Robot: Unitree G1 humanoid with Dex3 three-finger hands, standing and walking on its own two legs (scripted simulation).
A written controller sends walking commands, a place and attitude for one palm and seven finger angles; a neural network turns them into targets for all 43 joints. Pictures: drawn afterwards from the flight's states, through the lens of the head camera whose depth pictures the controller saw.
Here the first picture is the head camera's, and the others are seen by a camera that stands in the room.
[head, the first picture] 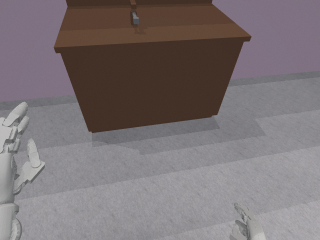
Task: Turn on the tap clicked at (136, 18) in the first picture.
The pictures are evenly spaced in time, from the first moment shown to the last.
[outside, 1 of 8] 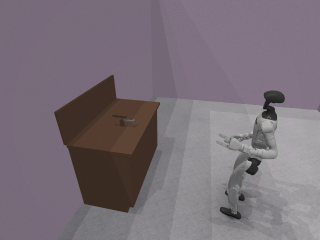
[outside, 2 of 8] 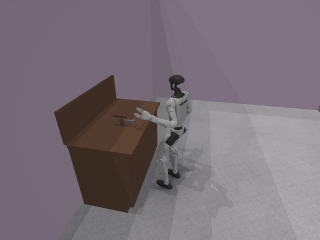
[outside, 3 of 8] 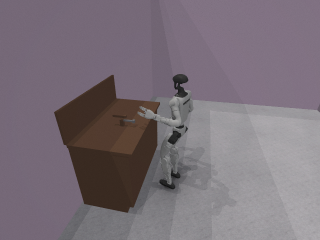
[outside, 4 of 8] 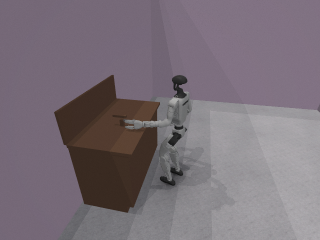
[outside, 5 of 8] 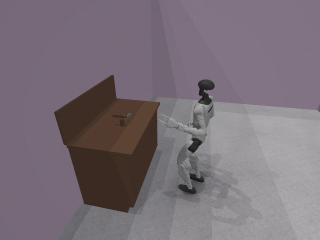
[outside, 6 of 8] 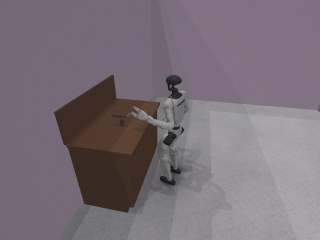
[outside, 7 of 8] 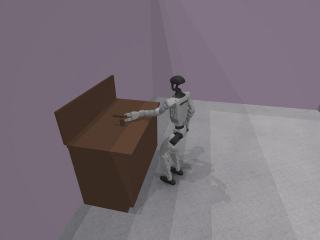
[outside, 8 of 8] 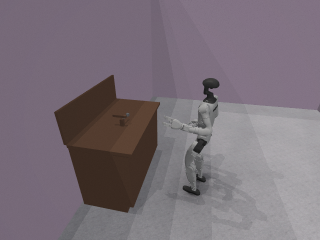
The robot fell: no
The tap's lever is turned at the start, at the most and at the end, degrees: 0 86 83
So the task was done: yes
